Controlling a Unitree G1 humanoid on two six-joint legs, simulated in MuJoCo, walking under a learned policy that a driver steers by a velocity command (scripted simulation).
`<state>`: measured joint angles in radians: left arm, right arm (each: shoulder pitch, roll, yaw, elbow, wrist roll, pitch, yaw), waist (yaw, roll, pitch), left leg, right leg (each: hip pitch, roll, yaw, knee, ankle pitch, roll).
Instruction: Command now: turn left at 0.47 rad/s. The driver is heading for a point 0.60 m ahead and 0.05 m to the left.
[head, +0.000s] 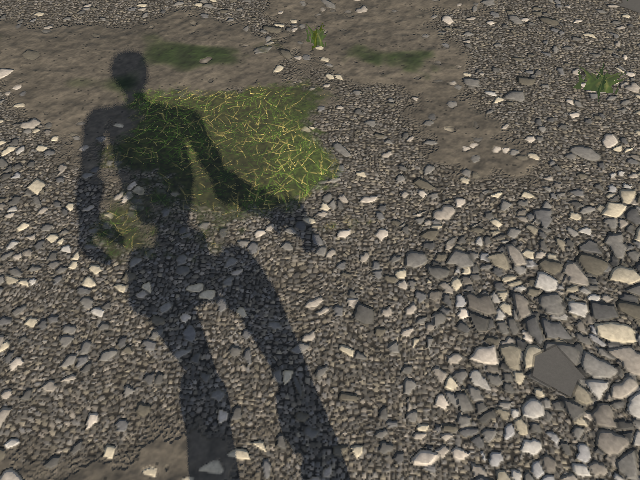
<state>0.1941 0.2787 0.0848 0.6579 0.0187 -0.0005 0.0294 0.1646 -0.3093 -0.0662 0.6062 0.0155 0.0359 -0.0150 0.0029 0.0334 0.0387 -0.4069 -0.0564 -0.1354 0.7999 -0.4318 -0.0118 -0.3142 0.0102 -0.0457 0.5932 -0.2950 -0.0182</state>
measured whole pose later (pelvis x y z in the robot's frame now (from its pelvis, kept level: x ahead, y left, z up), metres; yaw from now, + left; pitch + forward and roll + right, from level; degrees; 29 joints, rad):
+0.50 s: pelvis +0.10 +0.07 +0.02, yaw +16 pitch +2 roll -2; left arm 0.11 0.31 0.07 0.69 0.00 -0.09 -0.03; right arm 0.43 -0.25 -0.03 0.69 0.01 -0.04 -0.01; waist -0.05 -0.04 0.00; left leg -0.06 -0.04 -0.08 0.31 -0.28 0.07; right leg -0.65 -0.05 0.03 0.81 -0.04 0.04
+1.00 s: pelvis +0.39 +0.10 +0.02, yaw +5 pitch +1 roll -1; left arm 0.32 0.28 0.05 0.75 -0.01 -0.06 -0.01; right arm 0.15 -0.30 -0.02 0.62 -0.02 -0.10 -0.01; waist 0.05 0.04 0.05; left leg -0.66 0.10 -0.10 0.92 -0.19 -0.05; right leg -0.18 0.14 0.09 0.32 -0.15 -0.10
